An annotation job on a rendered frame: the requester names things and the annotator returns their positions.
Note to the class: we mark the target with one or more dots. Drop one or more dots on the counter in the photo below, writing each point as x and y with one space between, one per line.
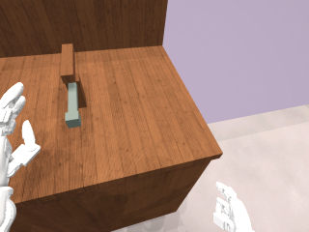
143 143

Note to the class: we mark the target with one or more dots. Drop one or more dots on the left robot forearm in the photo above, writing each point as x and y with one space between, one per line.
7 209

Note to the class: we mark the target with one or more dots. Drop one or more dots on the robot right hand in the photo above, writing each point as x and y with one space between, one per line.
234 214

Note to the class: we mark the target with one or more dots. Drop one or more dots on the robot left hand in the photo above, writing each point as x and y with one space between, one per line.
10 106

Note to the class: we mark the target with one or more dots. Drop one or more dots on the tap lever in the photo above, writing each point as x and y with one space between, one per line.
72 117

